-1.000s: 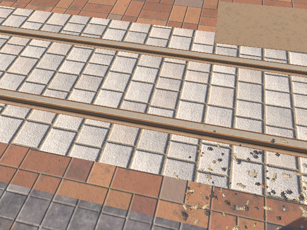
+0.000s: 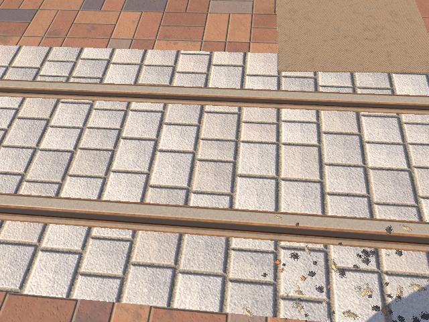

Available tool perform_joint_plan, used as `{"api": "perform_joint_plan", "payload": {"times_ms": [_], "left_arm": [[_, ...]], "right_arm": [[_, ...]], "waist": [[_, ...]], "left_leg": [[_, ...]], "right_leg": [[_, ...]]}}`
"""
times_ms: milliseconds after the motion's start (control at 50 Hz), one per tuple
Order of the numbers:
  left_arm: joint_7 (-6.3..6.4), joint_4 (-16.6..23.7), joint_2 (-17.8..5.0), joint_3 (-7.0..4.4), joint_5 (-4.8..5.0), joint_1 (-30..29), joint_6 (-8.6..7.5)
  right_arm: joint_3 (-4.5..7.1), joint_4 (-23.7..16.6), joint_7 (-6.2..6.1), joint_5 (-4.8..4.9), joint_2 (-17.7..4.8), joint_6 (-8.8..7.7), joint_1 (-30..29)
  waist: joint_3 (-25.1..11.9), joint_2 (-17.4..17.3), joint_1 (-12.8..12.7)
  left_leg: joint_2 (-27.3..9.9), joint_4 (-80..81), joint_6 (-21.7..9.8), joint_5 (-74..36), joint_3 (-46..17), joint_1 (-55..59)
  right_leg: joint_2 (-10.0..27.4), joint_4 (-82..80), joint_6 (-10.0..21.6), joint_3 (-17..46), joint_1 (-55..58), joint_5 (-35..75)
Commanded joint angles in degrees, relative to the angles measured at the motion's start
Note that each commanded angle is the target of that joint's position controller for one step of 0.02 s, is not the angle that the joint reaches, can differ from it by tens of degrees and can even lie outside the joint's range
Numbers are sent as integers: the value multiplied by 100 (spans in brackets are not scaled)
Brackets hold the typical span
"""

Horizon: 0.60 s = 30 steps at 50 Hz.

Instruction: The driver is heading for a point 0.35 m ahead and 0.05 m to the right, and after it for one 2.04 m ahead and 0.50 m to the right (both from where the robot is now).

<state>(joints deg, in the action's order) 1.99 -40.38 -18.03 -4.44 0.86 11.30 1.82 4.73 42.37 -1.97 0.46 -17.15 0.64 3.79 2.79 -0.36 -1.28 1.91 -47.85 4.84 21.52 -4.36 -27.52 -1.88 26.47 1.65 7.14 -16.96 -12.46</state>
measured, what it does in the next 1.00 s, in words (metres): walks ahead, turning right: left foot, then right foot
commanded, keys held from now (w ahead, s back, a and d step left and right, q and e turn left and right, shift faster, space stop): e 0.28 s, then w+e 0.44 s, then w+q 0.10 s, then q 0.18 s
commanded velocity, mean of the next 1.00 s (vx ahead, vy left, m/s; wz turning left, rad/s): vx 0.22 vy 0.00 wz -0.44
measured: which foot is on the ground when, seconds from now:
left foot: up 0.00-0.12, down 0.14-0.58, up 0.60-1.00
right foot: down 0.00-0.14, up 0.16-0.56, down 0.58-1.00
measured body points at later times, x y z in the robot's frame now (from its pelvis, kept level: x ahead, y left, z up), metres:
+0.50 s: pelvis +0.02 +0.01 +0.00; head +0.05 +0.01 +0.45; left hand +0.26 +0.23 -0.09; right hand +0.03 -0.29 -0.11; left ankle +0.03 +0.15 -0.74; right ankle -0.02 -0.12 -0.71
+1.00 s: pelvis +0.19 -0.10 -0.02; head +0.22 -0.13 +0.43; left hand +0.35 +0.15 -0.13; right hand +0.28 -0.41 -0.11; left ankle +0.39 -0.09 -0.73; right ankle -0.01 -0.11 -0.74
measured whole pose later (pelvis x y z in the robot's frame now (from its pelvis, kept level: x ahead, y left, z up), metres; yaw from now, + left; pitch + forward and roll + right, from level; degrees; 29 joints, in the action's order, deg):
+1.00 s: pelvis +0.19 -0.10 -0.02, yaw -26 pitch +2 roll +0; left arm 1.5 -42.2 -17.3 -3.0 -0.1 22.0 -2.7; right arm 2.2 41.5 4.5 0.3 -15.8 -5.4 2.4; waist 2.4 -1.7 -3.4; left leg 0.6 -29.3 -2.4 -4.5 2.2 -33.2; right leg -2.6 16.7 2.7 1.0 5.8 -24.2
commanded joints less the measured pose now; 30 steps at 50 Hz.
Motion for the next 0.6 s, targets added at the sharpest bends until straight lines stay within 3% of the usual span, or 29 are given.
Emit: {"api": "perform_joint_plan", "payload": {"times_ms": [20, 80, 120, 140, 160, 180, 200, 240, 260, 280, 320, 360, 400, 500, 540, 560, 580, 600], "left_arm": [[27, 458, -1038, -292, 1, -140, 8], [2, 541, -999, -284, 39, -303, 48], [32, 621, -880, -243, 86, -458, 75], [33, 649, -637, -171, 9, -272, 67], [4, 730, -357, -99, -36, 104, 18], [-3, 723, -821, -234, -78, 114, -47], [-11, 595, -1162, -363, -1, 124, -37], [14, 434, -1022, -380, 3, 196, 90], [-3, 468, -868, -338, 8, 153, 125], [-26, 550, -747, -298, 33, 55, 131], [-77, 757, -578, -214, 82, -291, 100], [-137, 909, -533, -166, 60, -528, 57], [-206, 990, -460, -115, 28, -598, 1], [-334, 947, -438, -88, 40, -346, -88], [-357, 788, -390, -101, 48, 74, -103], [-344, 593, -420, -139, 46, 486, -108], [-301, 381, -646, -265, 80, 1130, -115], [-218, 309, -1257, -425, 85, 1862, -153]], "right_arm": [[77, -352, 50, 23, -382, -98, -35], [123, -325, 122, 39, -483, -173, 139], [188, -205, 154, 14, -564, -236, 497], [273, -218, 120, -73, -899, -232, 668], [343, -279, 79, -185, -1339, -172, 509], [299, -327, 105, -314, -1140, -198, 541], [201, -422, 94, -284, -820, -226, 289], [114, -484, 48, -114, -533, -208, -97], [91, -465, 8, -84, -531, -188, -82], [88, -438, -30, -99, -554, -157, 13], [125, -350, -97, -99, -639, -117, 477], [175, -305, -108, -66, -799, -130, 743], [227, -309, -71, -32, -952, -175, 774], [299, -282, 144, 97, -1143, -299, 694], [288, -239, 222, 185, -1118, -303, 573], [249, -209, 241, 185, -980, -303, 574], [149, -195, 257, 107, -679, -320, 608], [-14, -426, 287, -126, -215, -363, 325]], "waist": [[-985, 1025, 5], [-890, 1148, 63], [-845, 1031, 273], [-993, 395, 191], [-850, -1260, -179], [-862, -1368, -3], [-691, -853, -55], [-446, -678, -113], [-374, -728, -59], [-343, -770, 0], [-467, -906, 312], [-525, -976, 511], [-510, -951, 551], [-250, -882, 400], [-270, -709, 104], [-351, -536, -71], [-579, -96, -320], [-664, 1468, -554]], "left_leg": [[111, 616, 13, -160, 34, 300], [147, 1481, -101, -346, 26, 702], [1, 2713, -285, -1395, 64, 1526], [-906, 2865, -609, -1758, -668, 2224], [-2101, 2908, -1430, -3245, -2032, 2595], [-2726, 3052, -2150, -3312, -2680, 2228], [-2410, 3044, -2080, -2950, -2112, 1991], [-1736, 2997, -1631, -2338, -1091, 1839], [-1632, 3013, -1631, -2456, -831, 1810], [-1516, 3057, -1639, -2502, -562, 1811], [-1562, 3319, -1680, -1226, -514, 2328], [-1763, 3521, -1717, -315, -666, 2623], [-1880, 3636, -1684, 17, -573, 2578], [-1907, 3702, -1557, 176, 6, 1844], [-1854, 3329, -1419, 275, 295, 1555], [-1707, 2868, -1292, 300, 541, 1210], [-1418, 1797, -1047, 115, 960, 642], [-800, -709, -528, 913, 1491, -812]], "right_leg": [[1236, -316, 1037, 1372, 864, 2715], [1137, -204, 925, 1787, 772, 2205], [812, 73, 586, 1809, 418, 1309], [462, 767, 297, 1474, -187, 82], [-539, 1918, -76, 419, -1371, -2173], [-265, 3292, -323, 254, -1695, -2676], [-63, 3939, -390, 283, -1676, -2250], [47, 4340, -564, 107, -1765, -1540], [67, 4456, -648, 18, -1809, -1311], [87, 4321, -697, -160, -1803, -1145], [258, 3690, -726, -396, -2092, -865], [408, 3146, -708, -486, -2143, -899], [513, 2605, -605, -620, -1899, -971], [472, 1306, -159, -1077, -688, -935], [332, 491, 42, -1304, 85, -475], [138, 225, 134, -1443, 747, -397], [122, 55, 320, -1158, 1727, -538], [1469, -534, 834, 976, 2628, -506]]}}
